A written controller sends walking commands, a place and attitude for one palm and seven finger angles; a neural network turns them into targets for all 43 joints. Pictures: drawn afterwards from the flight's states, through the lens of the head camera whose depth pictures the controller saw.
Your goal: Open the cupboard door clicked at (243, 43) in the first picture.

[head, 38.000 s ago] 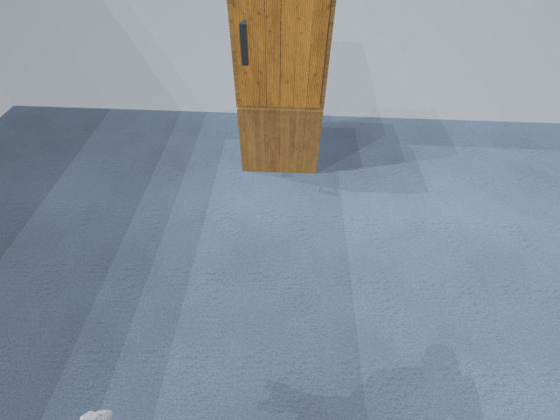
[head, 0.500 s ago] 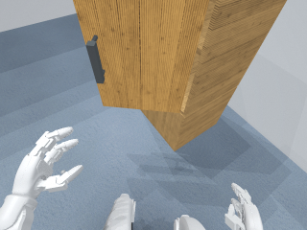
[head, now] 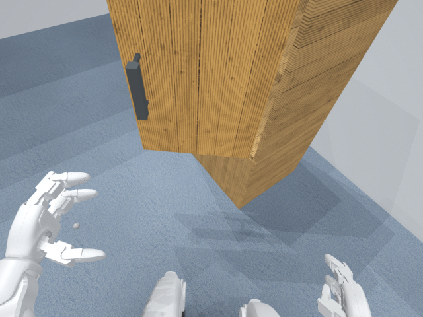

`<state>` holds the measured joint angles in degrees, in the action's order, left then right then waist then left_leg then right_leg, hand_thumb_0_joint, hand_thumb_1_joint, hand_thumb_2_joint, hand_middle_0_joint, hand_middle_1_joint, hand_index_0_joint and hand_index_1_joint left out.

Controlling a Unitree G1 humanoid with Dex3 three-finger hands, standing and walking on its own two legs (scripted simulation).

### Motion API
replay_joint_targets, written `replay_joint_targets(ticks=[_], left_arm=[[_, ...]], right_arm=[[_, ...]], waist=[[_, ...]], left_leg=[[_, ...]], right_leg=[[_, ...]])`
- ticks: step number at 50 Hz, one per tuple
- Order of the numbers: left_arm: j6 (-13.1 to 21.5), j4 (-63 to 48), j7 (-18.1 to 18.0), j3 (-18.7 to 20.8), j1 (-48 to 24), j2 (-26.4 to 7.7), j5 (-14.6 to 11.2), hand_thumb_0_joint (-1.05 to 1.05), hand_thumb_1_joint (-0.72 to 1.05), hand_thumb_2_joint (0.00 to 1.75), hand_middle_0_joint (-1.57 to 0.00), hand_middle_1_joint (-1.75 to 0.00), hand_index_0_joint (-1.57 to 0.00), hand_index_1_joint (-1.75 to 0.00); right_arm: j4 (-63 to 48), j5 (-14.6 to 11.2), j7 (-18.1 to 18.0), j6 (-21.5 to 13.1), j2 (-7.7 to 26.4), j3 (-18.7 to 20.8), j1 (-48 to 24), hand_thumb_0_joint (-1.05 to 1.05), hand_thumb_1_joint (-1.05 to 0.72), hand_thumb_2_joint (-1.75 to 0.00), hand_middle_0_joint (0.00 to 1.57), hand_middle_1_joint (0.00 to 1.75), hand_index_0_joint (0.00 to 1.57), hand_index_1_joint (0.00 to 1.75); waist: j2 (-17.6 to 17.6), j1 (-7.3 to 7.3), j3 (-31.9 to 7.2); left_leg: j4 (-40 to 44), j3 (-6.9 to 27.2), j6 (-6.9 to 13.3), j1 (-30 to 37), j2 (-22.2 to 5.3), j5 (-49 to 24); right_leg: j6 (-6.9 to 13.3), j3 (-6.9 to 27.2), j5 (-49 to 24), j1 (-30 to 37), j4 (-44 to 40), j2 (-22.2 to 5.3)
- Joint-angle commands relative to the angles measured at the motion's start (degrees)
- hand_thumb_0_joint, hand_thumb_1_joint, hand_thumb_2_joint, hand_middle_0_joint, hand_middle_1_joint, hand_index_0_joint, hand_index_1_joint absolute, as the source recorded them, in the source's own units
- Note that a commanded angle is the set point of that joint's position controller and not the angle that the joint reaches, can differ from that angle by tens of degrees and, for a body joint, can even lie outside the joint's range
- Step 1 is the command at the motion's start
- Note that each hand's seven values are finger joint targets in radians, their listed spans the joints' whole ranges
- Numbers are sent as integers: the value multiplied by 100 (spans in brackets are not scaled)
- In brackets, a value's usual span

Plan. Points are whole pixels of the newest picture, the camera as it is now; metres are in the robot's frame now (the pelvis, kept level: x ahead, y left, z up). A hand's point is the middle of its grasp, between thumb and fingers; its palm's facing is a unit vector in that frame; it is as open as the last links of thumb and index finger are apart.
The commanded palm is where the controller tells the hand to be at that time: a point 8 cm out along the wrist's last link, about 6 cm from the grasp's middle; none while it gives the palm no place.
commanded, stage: raise the hand with hooked fingers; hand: left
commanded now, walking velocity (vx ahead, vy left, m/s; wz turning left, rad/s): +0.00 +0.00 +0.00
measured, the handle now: (140, 87) +0.61 +0.22 +0.04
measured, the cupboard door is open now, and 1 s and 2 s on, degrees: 50 50 50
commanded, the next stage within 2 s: move the hooked fingers beside the handle in 0.94 s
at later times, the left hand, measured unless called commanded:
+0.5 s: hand (73, 201) +0.29 +0.26 +0.06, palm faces +0.00 -1.00 -0.04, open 14.0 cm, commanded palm +0.27 +0.31 +0.06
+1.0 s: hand (80, 198) +0.29 +0.25 +0.06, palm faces +0.00 -1.00 -0.04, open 14.0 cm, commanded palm +0.27 +0.30 +0.06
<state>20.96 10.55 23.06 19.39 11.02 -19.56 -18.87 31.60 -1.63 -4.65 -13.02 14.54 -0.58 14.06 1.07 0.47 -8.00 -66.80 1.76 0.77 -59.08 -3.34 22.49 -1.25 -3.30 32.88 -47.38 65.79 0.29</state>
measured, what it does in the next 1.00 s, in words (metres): stands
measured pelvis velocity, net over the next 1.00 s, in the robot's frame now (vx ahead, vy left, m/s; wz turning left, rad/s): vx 0.01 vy -0.02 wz -0.01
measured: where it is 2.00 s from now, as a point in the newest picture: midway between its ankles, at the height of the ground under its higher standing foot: outside the picture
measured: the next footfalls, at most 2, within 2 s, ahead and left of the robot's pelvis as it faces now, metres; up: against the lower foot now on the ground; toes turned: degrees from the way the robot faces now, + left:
none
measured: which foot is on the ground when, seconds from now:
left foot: down 0.00-1.00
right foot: down 0.00-1.00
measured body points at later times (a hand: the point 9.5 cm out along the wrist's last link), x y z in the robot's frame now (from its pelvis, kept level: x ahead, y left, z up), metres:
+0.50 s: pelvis +0.00 -0.01 +0.00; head +0.07 +0.01 +0.45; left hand +0.28 +0.31 +0.06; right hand +0.16 -0.27 -0.07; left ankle +0.09 +0.11 -0.64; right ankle +0.00 -0.14 -0.64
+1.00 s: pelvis +0.01 -0.02 +0.00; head +0.07 +0.00 +0.45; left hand +0.29 +0.31 +0.07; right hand +0.17 -0.27 -0.08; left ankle +0.09 +0.11 -0.64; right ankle +0.00 -0.14 -0.64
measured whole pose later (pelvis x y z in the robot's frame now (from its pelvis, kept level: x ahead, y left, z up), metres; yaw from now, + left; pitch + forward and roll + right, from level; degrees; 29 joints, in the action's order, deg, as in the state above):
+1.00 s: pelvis +0.01 -0.02 +0.00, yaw -1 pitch +15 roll -3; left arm 19.3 23.4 30.1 24.5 -0.3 -22.9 -21.1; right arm 31.3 -2.1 -4.8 -10.4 15.4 -1.7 15.6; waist 1.8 0.3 -8.6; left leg -66.4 1.9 -0.7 -58.8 -4.4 23.1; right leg 0.1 -3.1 33.6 -47.8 66.2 1.5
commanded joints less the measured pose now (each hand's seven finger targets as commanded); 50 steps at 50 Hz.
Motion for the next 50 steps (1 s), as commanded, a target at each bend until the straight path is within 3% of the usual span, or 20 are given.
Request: replay_joint_targets(ticks=[1,7,11,14,20,23,26,30,34,35,37,41,43,46,48,50], left_arm=[[249,-1034,106,489,-872,-1141,-127,0,-48,31,-30,-118,-30,-118],[104,-639,302,684,-1211,-1330,-220,0,-50,30,-30,-120,-30,-120],[114,-516,436,792,-1508,-1493,-270,0,-50,30,-30,-120,-30,-120],[59,-250,529,801,-1675,-1551,-280,0,-50,30,-30,-120,-30,-120],[108,-132,667,1044,-2046,-1886,-361,0,-50,30,-30,-120,-30,-120],[99,-55,678,1030,-2018,-1858,-350,0,-50,30,-30,-120,-30,-120],[51,105,687,1017,-1773,-1780,-393,0,-50,30,-30,-120,-30,-120],[86,132,666,1104,-1833,-1841,-427,0,-50,30,-30,-120,-30,-120],[170,109,624,1066,-1954,-1800,-395,0,-50,30,-30,-120,-30,-120],[213,65,632,1077,-1979,-1810,-427,0,-50,30,-30,-120,-30,-120],[243,46,630,1087,-1990,-1833,-406,0,-50,30,-30,-120,-30,-120],[270,49,648,1104,-2013,-1860,-401,0,-50,30,-30,-120,-30,-120],[228,170,665,1024,-2017,-1757,-404,0,-50,30,-30,-120,-30,-120],[186,246,689,1043,-2027,-1797,-391,0,-50,30,-30,-120,-30,-120],[205,119,686,1019,-2050,-1770,-379,0,-50,30,-30,-120,-30,-120],[222,66,685,1020,-2078,-1769,-413,0,-50,30,-30,-120,-30,-120]], right_arm=[[-793,-15,-78,-243,915,337,1,0,-90,-90,20,30,20,30],[-840,-25,-99,-178,920,286,17,0,-90,-90,20,30,20,30],[-829,-23,-113,-174,931,266,33,0,-90,-90,20,30,20,30],[-824,-32,-121,-145,954,255,59,0,-90,-90,20,30,20,30],[-772,-28,-147,-158,978,263,123,0,-90,-90,20,30,20,30],[-752,-47,-127,-142,976,274,143,0,-90,-90,20,30,20,30],[-782,-55,-107,-120,982,291,178,0,-90,-90,20,30,20,30],[-794,-46,-82,-100,977,296,212,0,-90,-90,20,30,20,30],[-782,-50,-70,-64,978,309,185,0,-90,-90,20,30,20,30],[-796,-49,-81,-75,970,307,218,0,-90,-90,20,30,20,30],[-769,-49,-79,-62,963,302,200,0,-90,-90,20,30,20,30],[-736,-47,-89,-59,958,300,200,0,-90,-90,20,30,20,30],[-745,-57,-82,-24,955,297,176,0,-90,-90,20,30,20,30],[-753,-58,-94,-12,964,280,172,0,-90,-90,20,30,20,30],[-772,-55,-87,-8,954,293,153,0,-90,-90,20,30,20,30],[-787,-51,-93,-10,946,285,159,0,-90,-90,20,30,20,30]], waist=[[746,11,-1266],[603,-1,-1181],[676,-24,-1362],[556,14,-1228],[554,-50,-1480],[781,-88,-1542],[456,-73,-1458],[378,-71,-1444],[484,-59,-1422],[352,-41,-1485],[537,-73,-1572],[513,-68,-1647],[429,-31,-1439],[410,-51,-1489],[583,-67,-1595],[470,-38,-1561]], left_leg=[[1328,372,2,2408,121,249],[1291,292,14,2304,147,200],[1145,197,30,2261,171,-19],[1115,166,50,2147,169,-11],[965,105,72,2108,160,-305],[1024,97,56,2275,156,-406],[1011,57,85,2132,159,-445],[915,18,102,1963,179,-500],[963,25,84,2027,168,-343],[907,14,111,2006,173,-436],[899,-3,91,2052,173,-523],[851,-10,100,2082,168,-648],[899,-2,94,2023,167,-499],[886,3,96,2017,168,-542],[901,6,87,2181,173,-644],[883,18,108,2142,178,-615]], right_leg=[[279,-143,-554,-643,-1021,256],[277,-103,-532,-513,-1149,283],[288,-30,-584,-421,-1154,280],[277,8,-545,-429,-1214,285],[292,104,-669,-275,-1175,291],[293,83,-767,-310,-1171,278],[257,118,-825,-239,-1223,288],[249,163,-872,-190,-1188,292],[241,176,-728,-297,-1203,266],[244,197,-805,-224,-1191,294],[243,213,-932,-190,-1160,263],[238,221,-1108,-173,-1117,266],[227,202,-965,-253,-1174,271],[237,203,-1016,-215,-1150,274],[245,174,-1136,-226,-1119,271],[249,172,-1094,-217,-1135,298]])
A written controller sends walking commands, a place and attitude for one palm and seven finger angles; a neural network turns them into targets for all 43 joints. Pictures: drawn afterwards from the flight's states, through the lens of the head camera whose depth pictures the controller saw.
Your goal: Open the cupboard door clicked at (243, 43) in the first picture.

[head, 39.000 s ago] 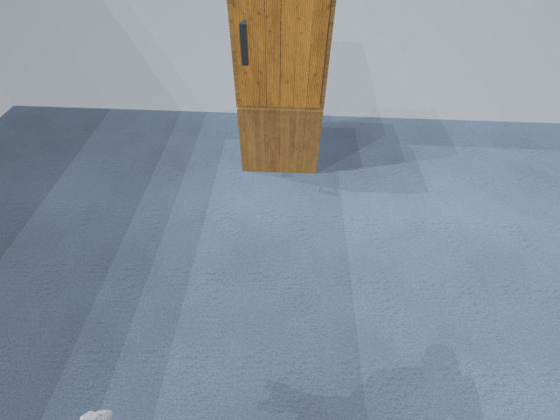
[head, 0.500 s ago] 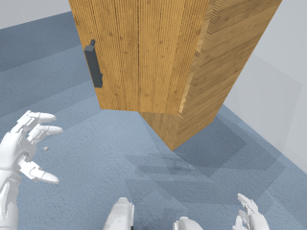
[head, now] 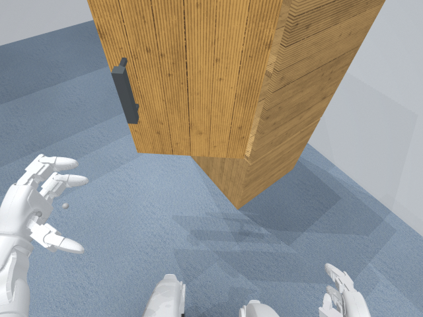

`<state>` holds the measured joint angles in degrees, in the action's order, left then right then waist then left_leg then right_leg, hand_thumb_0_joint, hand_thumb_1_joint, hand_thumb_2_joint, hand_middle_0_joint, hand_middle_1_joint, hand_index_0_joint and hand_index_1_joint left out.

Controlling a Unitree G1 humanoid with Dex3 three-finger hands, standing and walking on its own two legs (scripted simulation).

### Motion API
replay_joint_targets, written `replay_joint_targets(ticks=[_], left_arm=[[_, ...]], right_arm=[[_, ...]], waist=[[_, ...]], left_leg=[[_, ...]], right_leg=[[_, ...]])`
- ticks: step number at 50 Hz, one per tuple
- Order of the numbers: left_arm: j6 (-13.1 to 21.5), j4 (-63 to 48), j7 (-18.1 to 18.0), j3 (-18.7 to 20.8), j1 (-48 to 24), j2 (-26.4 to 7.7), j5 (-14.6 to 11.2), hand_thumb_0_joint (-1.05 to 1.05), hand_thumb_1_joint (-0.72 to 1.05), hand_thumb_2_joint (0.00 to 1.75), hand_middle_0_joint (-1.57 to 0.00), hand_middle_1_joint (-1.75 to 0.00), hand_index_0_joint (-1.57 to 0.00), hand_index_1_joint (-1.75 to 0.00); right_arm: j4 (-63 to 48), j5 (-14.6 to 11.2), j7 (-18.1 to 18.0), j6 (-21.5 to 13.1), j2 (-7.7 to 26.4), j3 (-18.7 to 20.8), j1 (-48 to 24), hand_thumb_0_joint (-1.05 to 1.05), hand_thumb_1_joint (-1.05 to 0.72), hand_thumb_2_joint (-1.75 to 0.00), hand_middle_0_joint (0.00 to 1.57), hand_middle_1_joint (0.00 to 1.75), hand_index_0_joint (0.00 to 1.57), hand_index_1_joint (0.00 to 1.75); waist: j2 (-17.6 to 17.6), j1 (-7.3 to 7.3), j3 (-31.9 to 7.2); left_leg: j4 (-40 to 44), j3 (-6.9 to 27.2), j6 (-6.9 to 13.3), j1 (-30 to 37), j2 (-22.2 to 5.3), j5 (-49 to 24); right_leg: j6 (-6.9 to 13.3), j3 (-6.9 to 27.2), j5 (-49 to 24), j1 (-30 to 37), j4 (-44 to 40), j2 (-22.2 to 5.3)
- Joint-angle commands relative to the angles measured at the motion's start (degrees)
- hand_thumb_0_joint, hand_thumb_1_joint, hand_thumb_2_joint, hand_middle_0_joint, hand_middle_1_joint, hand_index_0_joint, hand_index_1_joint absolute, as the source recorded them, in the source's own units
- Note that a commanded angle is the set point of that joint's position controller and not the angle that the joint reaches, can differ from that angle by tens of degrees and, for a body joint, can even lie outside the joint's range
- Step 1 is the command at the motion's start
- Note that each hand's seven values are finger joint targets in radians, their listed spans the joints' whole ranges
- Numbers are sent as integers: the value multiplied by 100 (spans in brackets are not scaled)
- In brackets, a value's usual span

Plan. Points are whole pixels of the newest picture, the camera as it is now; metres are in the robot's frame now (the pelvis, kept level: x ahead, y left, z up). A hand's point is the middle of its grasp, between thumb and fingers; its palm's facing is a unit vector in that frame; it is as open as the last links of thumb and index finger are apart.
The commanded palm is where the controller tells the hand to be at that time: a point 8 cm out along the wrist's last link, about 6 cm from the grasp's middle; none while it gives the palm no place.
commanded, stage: move the hooked fingers beside the handle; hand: left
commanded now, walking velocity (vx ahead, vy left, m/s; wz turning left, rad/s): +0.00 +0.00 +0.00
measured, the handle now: (128, 92) +0.60 +0.25 +0.04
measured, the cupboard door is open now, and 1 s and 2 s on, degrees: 50 50 50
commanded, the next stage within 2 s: none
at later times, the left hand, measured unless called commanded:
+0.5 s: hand (79, 168) +0.36 +0.28 +0.06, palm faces +0.02 -1.00 -0.02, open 14.0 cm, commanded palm +0.34 +0.32 +0.05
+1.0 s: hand (88, 137) +0.43 +0.28 +0.06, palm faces +0.04 -1.00 -0.01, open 14.0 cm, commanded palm +0.42 +0.33 +0.05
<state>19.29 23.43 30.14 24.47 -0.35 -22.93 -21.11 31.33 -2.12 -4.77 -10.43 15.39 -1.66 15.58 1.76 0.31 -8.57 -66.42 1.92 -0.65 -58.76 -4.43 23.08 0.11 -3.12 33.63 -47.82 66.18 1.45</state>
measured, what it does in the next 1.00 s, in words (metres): stands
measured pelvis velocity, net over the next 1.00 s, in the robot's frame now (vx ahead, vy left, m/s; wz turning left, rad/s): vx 0.00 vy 0.00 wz -0.04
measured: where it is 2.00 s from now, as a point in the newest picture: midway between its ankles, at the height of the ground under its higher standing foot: outside the picture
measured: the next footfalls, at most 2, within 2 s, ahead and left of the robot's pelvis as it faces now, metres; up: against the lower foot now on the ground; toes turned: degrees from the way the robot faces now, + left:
none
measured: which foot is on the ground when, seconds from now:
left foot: down 0.00-1.00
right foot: down 0.00-1.00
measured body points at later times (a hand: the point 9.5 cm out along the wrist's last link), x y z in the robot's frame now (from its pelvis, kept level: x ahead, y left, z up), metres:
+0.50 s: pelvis +0.00 +0.00 -0.01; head +0.08 +0.02 +0.44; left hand +0.35 +0.33 +0.06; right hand +0.12 -0.26 -0.10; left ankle +0.08 +0.13 -0.64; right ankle -0.01 -0.12 -0.64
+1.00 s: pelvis +0.00 +0.00 -0.02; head +0.11 +0.03 +0.42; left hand +0.43 +0.34 +0.06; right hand +0.07 -0.28 -0.12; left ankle +0.08 +0.13 -0.64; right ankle -0.01 -0.12 -0.64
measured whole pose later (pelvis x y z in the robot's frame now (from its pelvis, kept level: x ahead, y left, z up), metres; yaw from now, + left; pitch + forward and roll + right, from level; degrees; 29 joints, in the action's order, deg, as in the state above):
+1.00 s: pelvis +0.00 +0.00 -0.02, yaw -2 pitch +21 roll -4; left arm 23.0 59.8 29.5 30.9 -37.1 -34.6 -11.4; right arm 36.1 -1.4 -4.2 -2.6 16.2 -1.5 18.2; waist 1.2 5.0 -8.7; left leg -71.4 1.9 -0.5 -68.6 -5.7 24.4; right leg 0.0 -2.5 34.4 -57.8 70.9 2.7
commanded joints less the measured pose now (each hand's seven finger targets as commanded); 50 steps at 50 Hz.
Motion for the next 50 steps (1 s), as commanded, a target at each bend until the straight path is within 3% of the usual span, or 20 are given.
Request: replay_joint_targets(ticks=[1,3,5,10,12,15,20,23,26,32,33,38,40,41,47,49,50], left_arm=[[374,-1105,-21,535,-893,-1430,-192,0,-50,30,-30,-120,-30,-120],[375,-1030,-28,473,-1268,-1438,-159,0,-50,30,-30,-120,-30,-120],[409,-790,-45,505,-1867,-1569,-112,0,-50,30,-30,-120,-30,-120],[457,-545,53,350,-2589,-1626,12,0,-50,30,-30,-120,-30,-120],[380,-325,49,271,-2582,-1569,83,0,-50,30,-30,-120,-30,-120],[286,54,-30,424,-2757,-1769,159,0,-50,30,-30,-120,-30,-120],[327,328,-169,627,-3070,-1987,241,0,-50,30,-30,-120,-30,-120],[388,703,-199,556,-3575,-2015,355,0,-50,30,-30,-120,-30,-120],[499,954,-167,589,-3768,-2076,386,0,-50,30,-30,-120,-30,-120],[583,1342,-72,765,-4158,-2399,481,0,-50,30,-30,-120,-30,-120],[576,1374,-59,638,-4246,-2286,491,0,-50,30,-30,-120,-30,-120],[642,1794,-112,767,-4775,-2549,593,0,-50,30,-30,-120,-30,-120],[718,1806,-120,659,-5174,-2487,632,0,-50,30,-30,-120,-30,-120],[726,2008,-137,818,-5193,-2692,676,0,-50,30,-30,-120,-30,-120],[762,2538,-83,998,-5580,-3108,830,0,-50,30,-30,-120,-30,-120],[748,2607,-52,847,-5751,-3007,863,0,-50,30,-30,-120,-30,-120],[759,2678,-47,902,-5831,-3059,839,0,-50,30,-30,-120,-30,-120]], right_arm=[[-749,-3,-82,-250,864,389,1,0,-90,-90,20,30,20,30],[-702,-1,-95,-241,873,370,-21,0,-90,-90,20,30,20,30],[-611,7,-144,-236,898,352,38,0,-90,-90,20,30,20,30],[-524,6,-191,-249,935,355,59,0,-90,-90,20,30,20,30],[-482,6,-177,-212,933,363,74,0,-90,-90,20,30,20,30],[-445,12,-159,-138,957,354,148,0,-90,-90,20,30,20,30],[-437,30,-97,2,957,372,234,0,-90,-90,20,30,20,30],[-349,34,-80,92,981,376,299,0,-90,-90,20,30,20,30],[-306,37,-80,142,998,405,395,0,-90,-90,20,30,20,30],[-160,47,-60,297,1037,444,574,0,-90,-90,20,30,20,30],[-166,38,-43,327,1035,438,572,0,-90,-90,20,30,20,30],[-61,56,-49,444,1077,451,689,0,-90,-90,20,30,20,30],[-37,65,-53,465,1051,439,722,0,-90,-90,20,30,20,30],[22,76,-54,495,1079,446,751,0,-90,-90,20,30,20,30],[77,91,-28,656,1127,426,856,0,-90,-90,20,30,20,30],[63,80,-5,702,1113,419,843,0,-90,-90,20,30,20,30],[71,89,-6,715,1119,409,890,0,-90,-90,20,30,20,30]], waist=[[312,-24,-1464],[405,55,-1348],[247,152,-1227],[671,117,-1655],[629,113,-1683],[442,91,-1660],[464,58,-1767],[480,183,-1656],[405,181,-1905],[619,173,-2126],[669,219,-2075],[536,288,-2072],[621,367,-2155],[608,316,-2248],[701,354,-2378],[863,408,-2331],[682,452,-2339]], left_leg=[[847,-16,239,2039,280,-637],[814,-9,234,1954,271,-489],[728,26,244,1786,258,-295],[759,89,222,2141,244,-297],[797,107,209,2268,231,-391],[784,122,226,2112,226,-426],[756,73,222,2053,228,-516],[717,67,216,1923,204,-354],[636,49,227,1961,202,-497],[550,85,215,2127,172,-847],[576,103,215,2168,177,-791],[494,122,231,2032,153,-702],[416,125,253,2064,161,-783],[377,122,238,2048,143,-840],[214,116,237,1952,110,-995],[188,114,233,1994,109,-982],[157,132,262,1922,106,-974]], right_leg=[[94,180,-1159,-158,-1204,165],[91,187,-1006,-292,-1199,155],[101,202,-760,-440,-1172,180],[160,177,-735,-553,-1098,158],[152,132,-846,-593,-1108,145],[159,110,-872,-562,-1072,174],[161,126,-956,-487,-1048,170],[133,137,-834,-697,-1025,162],[133,168,-966,-641,-983,170],[155,133,-1253,-757,-862,178],[152,115,-1180,-866,-877,180],[146,120,-1094,-980,-840,188],[153,127,-1152,-1068,-781,204],[147,146,-1205,-1024,-758,191],[147,154,-1325,-1127,-647,224],[146,155,-1296,-1249,-651,232],[151,149,-1296,-1248,-636,261]])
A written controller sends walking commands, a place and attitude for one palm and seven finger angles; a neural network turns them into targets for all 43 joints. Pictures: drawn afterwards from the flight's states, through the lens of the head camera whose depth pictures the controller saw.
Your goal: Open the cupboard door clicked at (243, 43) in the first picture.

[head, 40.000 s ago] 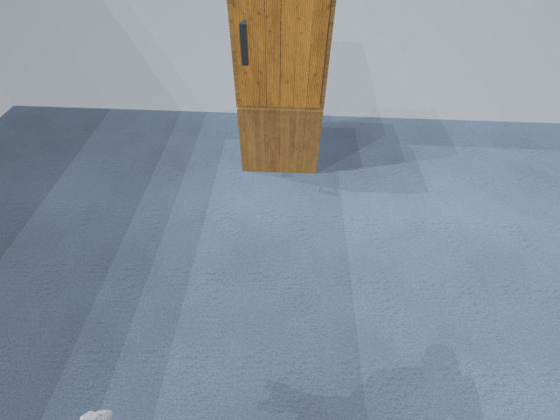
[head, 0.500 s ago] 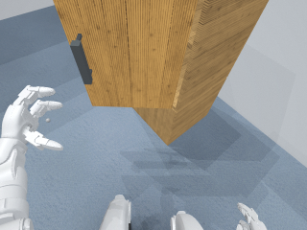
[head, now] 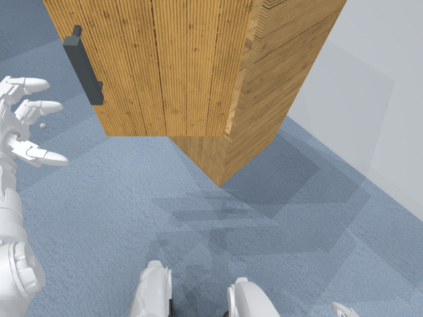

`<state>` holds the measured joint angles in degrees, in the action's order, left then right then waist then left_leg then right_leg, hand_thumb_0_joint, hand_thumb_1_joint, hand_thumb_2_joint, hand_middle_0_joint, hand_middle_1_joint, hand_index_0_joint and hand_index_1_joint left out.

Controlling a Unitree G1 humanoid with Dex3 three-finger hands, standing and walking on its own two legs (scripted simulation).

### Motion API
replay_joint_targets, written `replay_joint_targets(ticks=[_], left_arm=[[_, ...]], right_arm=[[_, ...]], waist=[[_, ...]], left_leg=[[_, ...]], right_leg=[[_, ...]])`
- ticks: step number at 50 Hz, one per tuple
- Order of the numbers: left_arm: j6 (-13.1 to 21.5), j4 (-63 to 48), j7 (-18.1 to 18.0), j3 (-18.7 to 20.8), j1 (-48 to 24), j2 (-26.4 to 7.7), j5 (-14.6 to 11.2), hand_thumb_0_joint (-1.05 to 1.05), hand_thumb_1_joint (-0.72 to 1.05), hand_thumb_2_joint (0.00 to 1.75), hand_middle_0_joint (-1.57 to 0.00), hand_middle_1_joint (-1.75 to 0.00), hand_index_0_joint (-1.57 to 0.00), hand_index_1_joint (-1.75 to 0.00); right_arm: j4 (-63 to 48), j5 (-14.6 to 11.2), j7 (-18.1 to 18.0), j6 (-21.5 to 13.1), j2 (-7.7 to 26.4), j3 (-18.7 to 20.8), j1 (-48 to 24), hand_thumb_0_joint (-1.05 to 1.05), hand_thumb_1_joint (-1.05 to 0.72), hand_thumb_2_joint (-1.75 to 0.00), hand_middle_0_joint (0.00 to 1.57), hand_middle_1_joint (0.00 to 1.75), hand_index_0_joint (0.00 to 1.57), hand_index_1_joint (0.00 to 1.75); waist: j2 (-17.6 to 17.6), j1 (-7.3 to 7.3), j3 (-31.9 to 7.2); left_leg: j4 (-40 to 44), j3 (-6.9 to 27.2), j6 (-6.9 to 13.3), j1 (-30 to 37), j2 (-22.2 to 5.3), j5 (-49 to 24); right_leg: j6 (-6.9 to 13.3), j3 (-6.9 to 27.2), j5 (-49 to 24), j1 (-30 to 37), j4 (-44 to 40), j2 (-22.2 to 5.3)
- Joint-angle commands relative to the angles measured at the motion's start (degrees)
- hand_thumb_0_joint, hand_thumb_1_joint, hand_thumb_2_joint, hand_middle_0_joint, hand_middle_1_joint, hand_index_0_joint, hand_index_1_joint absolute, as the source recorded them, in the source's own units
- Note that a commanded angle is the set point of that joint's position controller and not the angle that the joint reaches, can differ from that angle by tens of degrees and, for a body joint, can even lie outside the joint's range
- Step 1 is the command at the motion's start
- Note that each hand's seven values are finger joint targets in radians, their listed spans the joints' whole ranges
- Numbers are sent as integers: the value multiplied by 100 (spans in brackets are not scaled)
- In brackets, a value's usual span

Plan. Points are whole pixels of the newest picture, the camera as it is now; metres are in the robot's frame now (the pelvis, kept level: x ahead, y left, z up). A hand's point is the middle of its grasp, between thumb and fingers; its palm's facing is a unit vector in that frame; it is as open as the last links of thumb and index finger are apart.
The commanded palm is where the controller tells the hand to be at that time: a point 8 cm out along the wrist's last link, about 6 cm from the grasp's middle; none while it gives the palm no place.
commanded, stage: move the hooked fingers beside the handle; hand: left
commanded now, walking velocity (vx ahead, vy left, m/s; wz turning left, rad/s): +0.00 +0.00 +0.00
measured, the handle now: (88, 67) +0.59 +0.27 +0.06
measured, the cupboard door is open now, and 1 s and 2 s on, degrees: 50 50 50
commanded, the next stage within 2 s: slide the fingers in behind the handle in 1.44 s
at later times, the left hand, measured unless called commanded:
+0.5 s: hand (49, 93) +0.50 +0.31 +0.08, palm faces +0.08 -1.00 -0.01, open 14.0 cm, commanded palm +0.50 +0.34 +0.06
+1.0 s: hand (49, 85) +0.53 +0.33 +0.06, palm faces +0.08 -1.00 -0.01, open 14.0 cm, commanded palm +0.53 +0.34 +0.06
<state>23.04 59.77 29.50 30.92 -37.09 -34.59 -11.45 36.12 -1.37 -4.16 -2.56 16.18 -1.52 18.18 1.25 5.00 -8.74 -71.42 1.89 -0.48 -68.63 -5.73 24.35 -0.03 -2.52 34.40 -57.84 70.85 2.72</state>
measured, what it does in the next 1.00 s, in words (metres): stands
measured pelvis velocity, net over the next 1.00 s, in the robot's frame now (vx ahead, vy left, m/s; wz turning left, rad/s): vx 0.00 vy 0.02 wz -0.06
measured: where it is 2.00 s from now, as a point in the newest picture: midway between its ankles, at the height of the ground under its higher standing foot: outside the picture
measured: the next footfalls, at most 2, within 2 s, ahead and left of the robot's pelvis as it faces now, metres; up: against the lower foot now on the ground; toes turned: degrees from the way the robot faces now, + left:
none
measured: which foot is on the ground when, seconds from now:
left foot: down 0.00-1.00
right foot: down 0.00-1.00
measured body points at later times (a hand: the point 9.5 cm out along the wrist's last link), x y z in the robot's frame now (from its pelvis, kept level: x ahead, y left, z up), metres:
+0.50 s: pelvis +0.00 +0.01 -0.02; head +0.15 +0.04 +0.40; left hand +0.49 +0.36 +0.08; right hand +0.02 -0.27 -0.12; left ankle +0.08 +0.13 -0.62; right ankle +0.00 -0.13 -0.62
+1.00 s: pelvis +0.00 +0.02 -0.02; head +0.19 +0.06 +0.38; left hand +0.52 +0.38 +0.07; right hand +0.00 -0.25 -0.12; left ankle +0.08 +0.13 -0.62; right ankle +0.00 -0.13 -0.62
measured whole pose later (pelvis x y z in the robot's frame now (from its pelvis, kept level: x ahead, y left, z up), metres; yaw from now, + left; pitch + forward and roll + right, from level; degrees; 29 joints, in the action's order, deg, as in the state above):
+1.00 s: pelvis +0.00 +0.02 -0.02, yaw -3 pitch +30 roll -8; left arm 14.8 68.4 28.2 35.2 -58.5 -50.7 -2.9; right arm 35.3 -0.3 -2.8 3.1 15.3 -5.2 20.1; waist 1.8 11.0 -6.3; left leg -77.3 3.4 0.7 -82.1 -6.9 25.7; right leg -1.2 -3.3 34.3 -69.7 73.8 4.3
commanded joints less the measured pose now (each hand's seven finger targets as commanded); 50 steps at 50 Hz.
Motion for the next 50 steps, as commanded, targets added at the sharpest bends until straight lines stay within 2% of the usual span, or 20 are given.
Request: replay_joint_targets(ticks=[1,4,5,6,7,9,12,16,17,19,21,29,32,35,37,39,42,43,46,50], left_arm=[[338,-726,23,328,-2149,-2048,-94,0,-50,30,-30,-120,-30,-120],[249,-530,33,176,-2693,-2142,21,0,-50,30,-30,-120,-30,-120],[322,-714,21,124,-2999,-2112,11,0,-50,30,-30,-120,-30,-120],[304,-553,7,175,-2913,-2172,35,0,-50,30,-30,-120,-30,-120],[311,-539,-18,400,-2985,-2484,60,0,-50,30,-30,-120,-30,-120],[285,-501,-7,319,-3122,-2473,104,0,-50,30,-30,-120,-30,-120],[177,-272,-24,369,-3281,-2661,171,0,-50,30,-30,-120,-30,-120],[80,-238,-55,426,-3600,-2969,312,0,-50,30,-30,-120,-30,-120],[59,-161,-77,534,-3635,-3101,336,0,-50,30,-30,-120,-30,-120],[30,-233,-82,384,-3768,-2995,381,0,-50,30,-30,-120,-30,-120],[3,-86,-99,479,-3799,-3160,419,0,-50,30,-30,-120,-30,-120],[-218,118,-168,310,-4515,-3389,659,0,-50,30,-30,-120,-30,-120],[-271,265,-173,400,-4686,-3681,732,0,-50,30,-30,-120,-30,-120],[-387,403,-141,480,-4379,-3781,777,0,-50,30,-30,-120,-30,-120],[-417,199,-133,545,-4352,-3894,808,0,-50,30,-30,-120,-30,-120],[-405,-135,-123,579,-4411,-3866,774,0,-50,30,-30,-120,-30,-120],[-410,-283,-107,579,-4435,-3699,702,0,-50,30,-30,-120,-30,-120],[-415,-318,-111,725,-4383,-3853,689,0,-50,30,-30,-120,-30,-120],[-409,-501,-128,673,-4433,-3752,694,0,-50,30,-30,-120,-30,-120],[-387,-664,-165,389,-4398,-3280,657,0,-50,30,-30,-120,-30,-120]], right_arm=[[-391,-5,-81,-35,1080,387,619,0,-90,-90,20,30,20,30],[-374,-14,-88,11,1107,347,666,0,-90,-90,20,30,20,30],[-353,7,-98,-7,1086,348,685,0,-90,-90,20,30,20,30],[-340,0,-100,9,1116,352,703,0,-90,-90,20,30,20,30],[-323,11,-109,27,1158,350,736,0,-90,-90,20,30,20,30],[-308,15,-83,53,1132,323,748,0,-90,-90,20,30,20,30],[-289,13,-86,114,1174,296,806,0,-90,-90,20,30,20,30],[-282,20,-89,170,1201,257,866,0,-90,-90,20,30,20,30],[-275,30,-84,189,1205,248,899,0,-90,-90,20,30,20,30],[-272,44,-71,222,1205,243,928,0,-90,-90,20,30,20,30],[-262,40,-71,249,1228,219,951,0,-90,-90,20,30,20,30],[-241,83,-91,325,1253,121,1112,0,-90,-90,20,30,20,30],[-261,97,-111,357,1287,58,1155,0,-90,-90,20,30,20,30],[-350,105,-97,400,1274,18,1206,0,-90,-90,20,30,20,30],[-376,113,-84,450,1282,32,1221,0,-90,-90,20,30,20,30],[-376,131,-50,483,1274,73,1246,0,-90,-90,20,30,20,30],[-322,132,-4,509,1261,121,1285,0,-90,-90,20,30,20,30],[-311,136,5,518,1271,116,1311,0,-90,-90,20,30,20,30],[-248,140,21,525,1263,149,1329,0,-90,-90,20,30,20,30],[-213,153,57,508,1208,178,1323,0,-90,-90,20,30,20,30]], waist=[[684,-17,-2248],[760,133,-2169],[944,155,-2269],[881,142,-2409],[887,131,-2509],[1102,129,-2622],[954,225,-2574],[1204,256,-2800],[1129,258,-2764],[1261,317,-2804],[1303,320,-2769],[1420,588,-2823],[1427,647,-2823],[1421,551,-2853],[1618,494,-3070],[1791,463,-3239],[1824,495,-3293],[1744,451,-3345],[1853,462,-3416],[2019,486,-3281]], left_leg=[[628,115,243,2760,220,-1048],[556,154,260,2603,204,-868],[529,182,260,2748,209,-920],[508,187,249,2804,190,-941],[470,207,247,2790,165,-1005],[412,214,240,2847,172,-1152],[345,229,270,2700,140,-1135],[261,267,263,2744,119,-1213],[240,287,262,2694,110,-1242],[235,307,254,2832,95,-1280],[223,334,238,2811,78,-1316],[70,441,274,2752,37,-1326],[-17,457,291,2614,22,-1301],[-31,443,290,2540,43,-1415],[-50,460,262,2699,7,-1613],[-39,486,238,2968,-15,-1774],[0,565,216,3216,-28,-1883],[19,564,219,3200,-23,-1883],[70,594,205,3426,-29,-1978],[211,664,169,3739,-18,-1983]], right_leg=[[148,116,-1362,-258,-1105,118],[141,110,-1181,-466,-1067,129],[162,109,-1185,-553,-1036,135],[150,105,-1182,-575,-1032,132],[150,92,-1203,-579,-985,129],[157,90,-1288,-607,-934,138],[127,87,-1288,-691,-929,146],[142,67,-1283,-828,-836,155],[136,44,-1294,-821,-824,161],[135,28,-1287,-958,-827,172],[141,-3,-1288,-1033,-795,173],[121,-69,-1245,-1379,-712,181],[114,-77,-1224,-1442,-658,184],[133,-114,-1296,-1356,-602,210],[128,-136,-1394,-1379,-557,209],[135,-150,-1470,-1402,-558,216],[138,-182,-1502,-1542,-586,228],[141,-187,-1506,-1412,-604,235],[151,-186,-1537,-1468,-648,231],[188,-218,-1508,-1594,-727,237]])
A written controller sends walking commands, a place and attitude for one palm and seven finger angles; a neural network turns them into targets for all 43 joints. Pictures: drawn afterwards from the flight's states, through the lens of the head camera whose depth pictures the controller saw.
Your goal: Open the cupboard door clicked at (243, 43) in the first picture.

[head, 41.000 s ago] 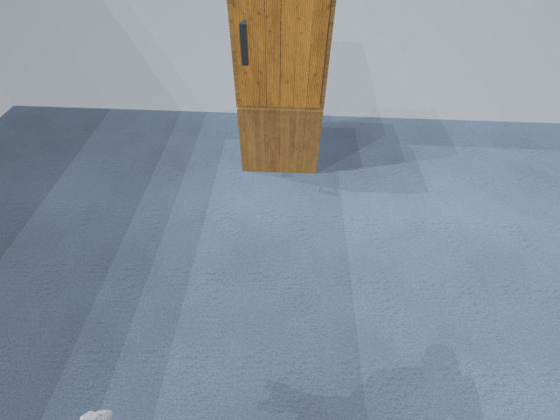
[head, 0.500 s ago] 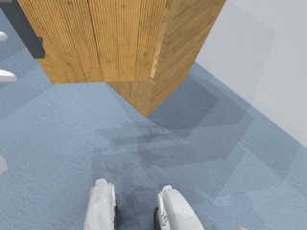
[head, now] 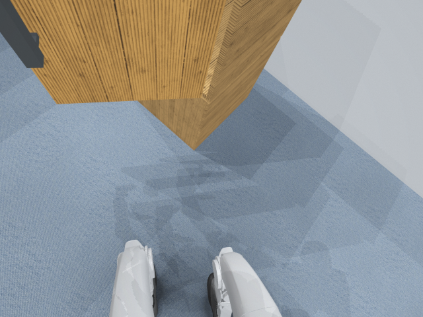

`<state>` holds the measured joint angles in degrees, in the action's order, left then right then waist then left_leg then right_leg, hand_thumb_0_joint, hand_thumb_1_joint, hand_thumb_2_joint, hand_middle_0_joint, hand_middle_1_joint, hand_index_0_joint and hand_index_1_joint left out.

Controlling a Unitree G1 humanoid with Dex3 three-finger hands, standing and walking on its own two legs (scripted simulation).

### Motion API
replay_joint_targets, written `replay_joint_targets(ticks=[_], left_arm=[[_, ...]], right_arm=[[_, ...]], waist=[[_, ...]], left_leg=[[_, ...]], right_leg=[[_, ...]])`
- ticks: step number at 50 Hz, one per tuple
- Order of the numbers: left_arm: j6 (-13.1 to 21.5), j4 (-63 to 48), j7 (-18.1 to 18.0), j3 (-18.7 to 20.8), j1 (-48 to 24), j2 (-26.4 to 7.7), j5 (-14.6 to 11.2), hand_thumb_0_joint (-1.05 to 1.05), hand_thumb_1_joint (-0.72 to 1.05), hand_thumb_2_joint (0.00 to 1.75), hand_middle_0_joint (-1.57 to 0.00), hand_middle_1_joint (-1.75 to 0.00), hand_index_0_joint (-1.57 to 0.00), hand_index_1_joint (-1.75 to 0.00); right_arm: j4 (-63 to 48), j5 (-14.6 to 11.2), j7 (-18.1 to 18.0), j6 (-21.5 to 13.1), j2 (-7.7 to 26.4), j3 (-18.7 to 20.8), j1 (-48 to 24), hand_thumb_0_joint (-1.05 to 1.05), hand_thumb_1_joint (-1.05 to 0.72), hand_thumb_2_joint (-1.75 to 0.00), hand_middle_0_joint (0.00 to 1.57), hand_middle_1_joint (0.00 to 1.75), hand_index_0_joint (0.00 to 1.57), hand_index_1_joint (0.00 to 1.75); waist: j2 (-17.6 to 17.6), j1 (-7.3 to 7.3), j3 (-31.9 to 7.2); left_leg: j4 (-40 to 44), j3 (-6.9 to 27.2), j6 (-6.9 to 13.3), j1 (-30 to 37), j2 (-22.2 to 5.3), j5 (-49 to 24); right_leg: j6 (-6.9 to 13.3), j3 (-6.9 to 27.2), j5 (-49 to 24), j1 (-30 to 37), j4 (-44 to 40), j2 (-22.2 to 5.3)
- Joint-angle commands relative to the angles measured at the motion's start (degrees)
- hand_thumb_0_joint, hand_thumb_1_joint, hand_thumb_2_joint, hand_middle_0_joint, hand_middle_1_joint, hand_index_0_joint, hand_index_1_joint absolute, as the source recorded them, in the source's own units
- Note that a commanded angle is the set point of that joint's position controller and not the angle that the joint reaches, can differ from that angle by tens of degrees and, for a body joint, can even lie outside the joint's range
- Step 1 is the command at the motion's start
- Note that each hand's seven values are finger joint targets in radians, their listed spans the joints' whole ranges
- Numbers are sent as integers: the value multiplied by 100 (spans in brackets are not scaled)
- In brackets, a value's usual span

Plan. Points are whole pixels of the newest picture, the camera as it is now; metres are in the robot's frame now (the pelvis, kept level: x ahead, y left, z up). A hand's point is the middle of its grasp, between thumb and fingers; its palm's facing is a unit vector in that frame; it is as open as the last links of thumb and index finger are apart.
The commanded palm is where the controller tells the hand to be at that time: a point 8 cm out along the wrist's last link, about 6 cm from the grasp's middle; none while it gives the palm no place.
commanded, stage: move the hooked fingers beside the handle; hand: left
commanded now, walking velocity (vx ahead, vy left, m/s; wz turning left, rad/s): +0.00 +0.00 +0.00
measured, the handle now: (11, 13) +0.58 +0.28 +0.08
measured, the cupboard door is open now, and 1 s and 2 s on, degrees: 50 50 50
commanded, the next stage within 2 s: slide the fingers in behind the handle in 0.44 s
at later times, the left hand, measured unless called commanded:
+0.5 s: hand out of the picture +0.50 +0.33 +0.10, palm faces +0.14 -0.99 -0.01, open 14.0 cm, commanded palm +0.50 +0.35 +0.08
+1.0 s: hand out of the picture +0.51 +0.30 +0.09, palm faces +0.12 -0.99 -0.01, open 14.0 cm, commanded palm +0.50 +0.32 +0.08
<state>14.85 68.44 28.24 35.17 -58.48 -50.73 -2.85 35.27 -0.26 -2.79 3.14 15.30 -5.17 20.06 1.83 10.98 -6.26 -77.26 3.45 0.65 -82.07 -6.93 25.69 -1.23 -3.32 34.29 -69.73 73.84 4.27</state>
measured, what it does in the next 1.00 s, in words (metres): stands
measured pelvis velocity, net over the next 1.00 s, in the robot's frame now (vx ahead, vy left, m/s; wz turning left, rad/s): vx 0.00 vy -0.01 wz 0.01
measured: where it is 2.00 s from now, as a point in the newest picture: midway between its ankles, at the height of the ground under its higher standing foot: (184, 306)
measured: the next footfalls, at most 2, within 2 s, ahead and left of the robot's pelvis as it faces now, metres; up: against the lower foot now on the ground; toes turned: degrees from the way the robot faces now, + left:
none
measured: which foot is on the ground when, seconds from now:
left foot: down 0.00-1.00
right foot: down 0.00-1.00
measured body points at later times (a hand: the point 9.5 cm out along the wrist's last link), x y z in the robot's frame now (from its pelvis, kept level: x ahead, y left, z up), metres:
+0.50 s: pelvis +0.00 -0.01 +0.01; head +0.16 +0.05 +0.42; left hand +0.48 +0.38 +0.10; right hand +0.05 -0.28 -0.09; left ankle +0.07 +0.12 -0.60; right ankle +0.00 -0.14 -0.60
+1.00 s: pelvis +0.00 -0.01 +0.00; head +0.17 +0.04 +0.42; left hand +0.50 +0.35 +0.09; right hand +0.02 -0.28 -0.09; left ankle +0.07 +0.12 -0.60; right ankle +0.00 -0.14 -0.60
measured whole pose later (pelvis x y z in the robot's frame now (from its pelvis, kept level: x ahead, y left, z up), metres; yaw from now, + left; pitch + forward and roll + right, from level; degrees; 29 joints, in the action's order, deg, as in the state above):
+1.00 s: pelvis +0.00 -0.01 +0.00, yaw +1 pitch +28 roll -7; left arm 17.3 68.5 23.9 31.2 -56.9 -45.0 -3.9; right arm 36.1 -0.3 -2.5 2.2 15.4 -4.4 19.7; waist 2.2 10.9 -7.1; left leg -76.2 3.6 0.0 -79.5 -6.8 25.4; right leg -0.6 -3.4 34.3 -67.5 73.5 4.2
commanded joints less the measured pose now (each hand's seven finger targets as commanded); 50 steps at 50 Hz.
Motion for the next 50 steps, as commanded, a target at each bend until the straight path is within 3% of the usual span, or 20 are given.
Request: replay_joint_targets(ticks=[1,4,6,7,9,14,18,21,22,27,28,32,34,36,39,41,42,43,48,50], left_arm=[[418,-1439,-46,-19,-2153,-1647,-232,0,-50,30,-30,-120,-30,-120],[375,-1187,-52,11,-1925,-1643,-265,0,-50,30,-30,-120,-30,-120],[412,-1134,-64,-192,-1953,-1384,-275,0,-50,30,-30,-120,-30,-120],[429,-1048,-87,-81,-1862,-1537,-251,0,-50,30,-30,-120,-30,-120],[472,-1047,-110,-217,-1912,-1380,-270,0,-50,30,-30,-120,-30,-120],[635,-924,-103,-118,-1863,-1510,-310,0,-50,30,-30,-120,-30,-120],[724,-1036,-78,11,-1739,-1613,-339,0,-50,30,-30,-120,-30,-120],[727,-975,-62,-104,-1983,-1525,-345,0,-50,30,-30,-120,-30,-120],[725,-963,-73,-18,-2021,-1670,-330,0,-50,30,-30,-120,-30,-120],[710,-899,-63,-139,-2308,-1666,-288,0,-50,30,-30,-120,-30,-120],[687,-849,-54,-114,-2269,-1727,-278,0,-50,30,-30,-120,-30,-120],[623,-1024,-25,-131,-2172,-1635,-308,0,-50,30,-30,-120,-30,-120],[547,-1070,-50,-189,-2126,-1496,-310,0,-50,30,-30,-120,-30,-120],[522,-1148,-102,-268,-2062,-1331,-320,0,-50,30,-30,-120,-30,-120],[488,-1214,-252,-171,-2218,-1430,-298,0,-50,30,-30,-120,-30,-120],[574,-1302,-333,-57,-2221,-1579,-259,0,-50,30,-30,-120,-30,-120],[569,-1218,-364,-205,-2160,-1356,-243,0,-50,30,-30,-120,-30,-120],[581,-1224,-410,-196,-2189,-1351,-238,0,-50,30,-30,-120,-30,-120],[630,-1194,-482,-297,-2085,-1158,-251,0,-50,30,-30,-120,-30,-120],[675,-1302,-491,-282,-1968,-1066,-278,0,-50,30,-30,-120,-30,-120]], right_arm=[[-121,31,-71,-63,1302,547,1108,0,-90,-90,20,30,20,30],[-135,10,-85,-53,1291,532,1096,0,-90,-90,20,30,20,30],[-151,7,-78,-70,1268,529,1055,0,-90,-90,20,30,20,30],[-155,9,-90,-62,1278,523,1046,0,-90,-90,20,30,20,30],[-188,3,-91,-70,1258,515,1009,0,-90,-90,20,30,20,30],[-240,-18,-92,-84,1271,498,924,0,-90,-90,20,30,20,30],[-262,-20,-91,-68,1283,517,882,0,-90,-90,20,30,20,30],[-221,-40,-114,-71,1285,511,854,0,-90,-90,20,30,20,30],[-207,-34,-125,-75,1298,501,864,0,-90,-90,20,30,20,30],[-165,-40,-166,-120,1301,469,851,0,-90,-90,20,30,20,30],[-163,-39,-166,-128,1296,452,852,0,-90,-90,20,30,20,30],[-156,-21,-157,-125,1293,482,907,0,-90,-90,20,30,20,30],[-154,-19,-136,-111,1275,498,946,0,-90,-90,20,30,20,30],[-154,-15,-113,-117,1266,514,942,0,-90,-90,20,30,20,30],[-127,-9,-116,-124,1258,515,985,0,-90,-90,20,30,20,30],[-111,10,-112,-136,1254,508,978,0,-90,-90,20,30,20,30],[-109,3,-94,-145,1221,510,964,0,-90,-90,20,30,20,30],[-101,14,-77,-147,1218,506,969,0,-90,-90,20,30,20,30],[-88,18,-61,-145,1220,534,994,0,-90,-90,20,30,20,30],[-99,31,-47,-148,1207,561,1034,0,-90,-90,20,30,20,30]], waist=[[1884,-123,-3515],[1601,-124,-3217],[1607,-71,-3075],[1550,-111,-2973],[1474,-57,-2905],[1431,-100,-2881],[1496,-199,-3101],[1394,-75,-2972],[1433,-96,-2953],[1427,6,-3035],[1479,-38,-3015],[1596,-105,-3372],[1485,-103,-3337],[1632,-124,-3320],[1390,-73,-3246],[1548,-139,-3336],[1545,-100,-3217],[1478,-87,-3111],[1430,-62,-3101],[1517,-120,-3261]], left_leg=[[816,505,45,5073,105,-2052],[851,399,85,4742,136,-1922],[866,384,91,4743,145,-1875],[873,354,87,4613,143,-1783],[854,307,110,4495,159,-1722],[797,229,118,4267,186,-1687],[782,233,105,4394,183,-1809],[724,222,131,4243,172,-1621],[726,233,127,4215,167,-1580],[618,244,155,4063,169,-1384],[609,230,154,3995,173,-1342],[603,281,135,4275,158,-1644],[643,294,133,4305,155,-1646],[689,314,114,4441,149,-1641],[712,299,147,4237,154,-1460],[712,285,128,4263,156,-1556],[725,290,121,4289,161,-1542],[746,287,122,4226,157,-1467],[804,287,113,4307,157,-1521],[831,303,106,4489,172,-1719]], right_leg=[[300,-147,-1471,-373,-1069,81],[287,-121,-1479,-133,-1166,89],[282,-109,-1465,-198,-1204,83],[287,-106,-1415,-146,-1204,78],[278,-85,-1421,-91,-1214,86],[278,-37,-1434,69,-1174,85],[283,-21,-1503,147,-1140,79],[257,7,-1402,27,-1129,76],[263,-3,-1365,20,-1117,70],[250,27,-1232,-107,-1062,61],[259,36,-1201,-67,-1059,66],[272,1,-1368,-64,-1006,62],[263,-22,-1377,-24,-1030,66],[273,-28,-1344,-159,-1046,62],[249,-8,-1279,-14,-1096,64],[271,-1,-1328,43,-1054,51],[271,-6,-1310,-41,-1078,61],[263,-16,-1276,-16,-1101,63],[262,-14,-1340,37,-1139,54],[286,-26,-1442,70,-1107,58]])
